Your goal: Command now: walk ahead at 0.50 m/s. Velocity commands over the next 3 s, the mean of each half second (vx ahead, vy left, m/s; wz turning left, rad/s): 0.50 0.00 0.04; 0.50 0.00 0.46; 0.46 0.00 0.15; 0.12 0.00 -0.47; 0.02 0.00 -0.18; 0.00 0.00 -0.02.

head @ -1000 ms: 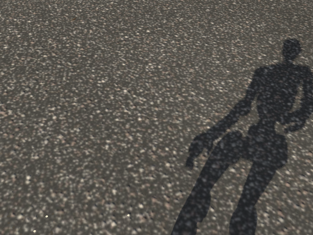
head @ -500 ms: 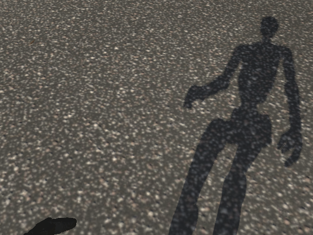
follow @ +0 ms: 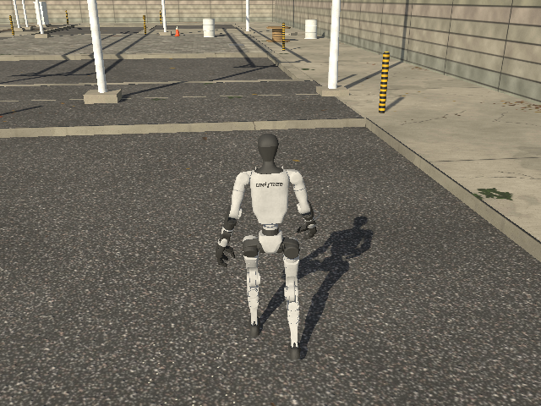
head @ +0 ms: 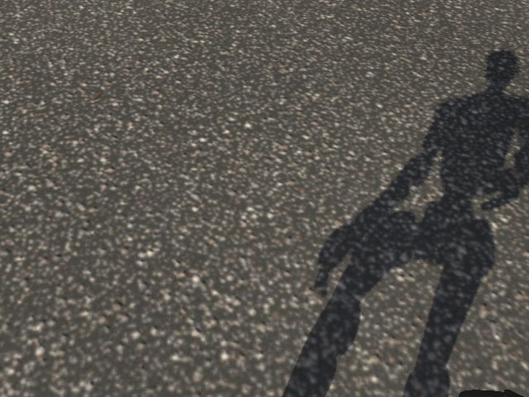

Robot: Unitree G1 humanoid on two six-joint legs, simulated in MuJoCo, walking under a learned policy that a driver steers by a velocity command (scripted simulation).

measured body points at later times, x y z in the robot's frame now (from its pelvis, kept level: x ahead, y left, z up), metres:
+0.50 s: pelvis +0.27 -0.03 +0.00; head +0.30 -0.04 +0.45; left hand +0.49 +0.20 -0.08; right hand +0.25 -0.32 -0.14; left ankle +0.11 +0.10 -0.72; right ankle +0.39 -0.15 -0.72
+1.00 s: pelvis +0.53 +0.00 +0.00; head +0.56 +0.02 +0.45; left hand +0.46 +0.28 -0.14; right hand +0.79 -0.17 -0.09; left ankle +0.63 +0.14 -0.71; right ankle +0.39 -0.15 -0.72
